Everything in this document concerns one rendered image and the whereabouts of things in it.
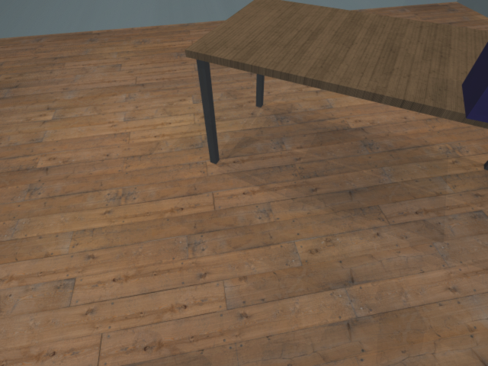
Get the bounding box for carton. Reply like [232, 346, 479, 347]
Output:
[462, 42, 488, 123]

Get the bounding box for table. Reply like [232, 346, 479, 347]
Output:
[185, 0, 488, 170]

